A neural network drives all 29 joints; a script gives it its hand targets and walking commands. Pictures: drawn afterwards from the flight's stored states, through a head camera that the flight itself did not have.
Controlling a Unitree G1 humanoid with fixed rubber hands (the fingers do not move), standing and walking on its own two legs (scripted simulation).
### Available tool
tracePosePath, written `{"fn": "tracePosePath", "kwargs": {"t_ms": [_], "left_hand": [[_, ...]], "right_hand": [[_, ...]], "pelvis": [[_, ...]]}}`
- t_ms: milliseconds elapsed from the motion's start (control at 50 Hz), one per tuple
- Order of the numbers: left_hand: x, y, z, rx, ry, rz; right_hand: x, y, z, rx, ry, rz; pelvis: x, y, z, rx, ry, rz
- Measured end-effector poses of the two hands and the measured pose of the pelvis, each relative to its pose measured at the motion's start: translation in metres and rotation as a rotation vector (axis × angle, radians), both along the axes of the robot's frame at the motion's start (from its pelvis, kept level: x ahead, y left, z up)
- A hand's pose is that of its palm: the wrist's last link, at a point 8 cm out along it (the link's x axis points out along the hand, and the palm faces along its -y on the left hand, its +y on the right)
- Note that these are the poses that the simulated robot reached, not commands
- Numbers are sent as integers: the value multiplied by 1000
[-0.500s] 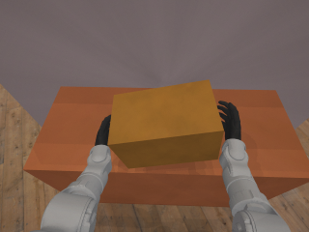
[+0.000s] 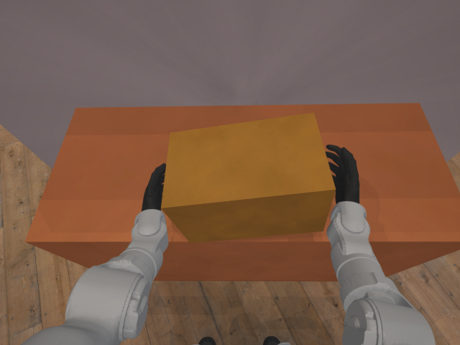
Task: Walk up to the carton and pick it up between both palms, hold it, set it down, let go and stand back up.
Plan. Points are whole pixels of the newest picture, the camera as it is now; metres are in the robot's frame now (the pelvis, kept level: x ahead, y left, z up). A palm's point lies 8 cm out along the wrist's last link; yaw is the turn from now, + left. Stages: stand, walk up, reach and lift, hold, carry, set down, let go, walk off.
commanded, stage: set down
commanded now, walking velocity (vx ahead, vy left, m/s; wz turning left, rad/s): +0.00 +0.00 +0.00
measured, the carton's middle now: (247, 182) +0.41 -0.05 -0.04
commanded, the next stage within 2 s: none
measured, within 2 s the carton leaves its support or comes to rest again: rests again in 0.52 s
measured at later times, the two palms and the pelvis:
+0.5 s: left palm (158, 206) +0.39 +0.14 -0.07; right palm (335, 205) +0.36 -0.22 -0.07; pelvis +0.00 +0.00 -0.03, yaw +1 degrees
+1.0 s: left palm (147, 191) +0.42 +0.16 -0.05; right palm (348, 198) +0.36 -0.24 -0.05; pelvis -0.04 +0.00 -0.05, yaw -3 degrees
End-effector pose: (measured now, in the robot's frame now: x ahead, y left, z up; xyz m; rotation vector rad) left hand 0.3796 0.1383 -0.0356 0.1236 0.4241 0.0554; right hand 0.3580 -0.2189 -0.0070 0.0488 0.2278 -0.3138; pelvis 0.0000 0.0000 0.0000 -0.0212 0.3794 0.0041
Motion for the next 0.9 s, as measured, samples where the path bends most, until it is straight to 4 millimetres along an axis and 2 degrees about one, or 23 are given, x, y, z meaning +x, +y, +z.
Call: {"fn": "tracePosePath", "kwargs": {"t_ms": [260, 380, 560, 720, 900], "left_hand": [[9, 4, -31, 6, 9, 4], [13, 4, -37, -29, -50, 15], [15, 2, -40, -35, -88, -28], [14, 3, -43, -49, -106, -30], [22, 6, -37, -18, -106, -62]], "right_hand": [[8, 4, -36, 5, 25, -1], [9, 2, -47, 3, 15, -5], [-4, -2, -65, -1, 72, -2], [-5, -3, -67, -7, 49, 23], [-1, -10, -60, -74, 102, 130]], "pelvis": [[6, -2, -14, -5, 98, 10], [4, -2, -21, -14, 129, 14], [-7, -3, -29, -20, 147, 17], [-22, -4, -39, -8, 164, 11], [-36, -4, -45, 4, 185, -20]]}}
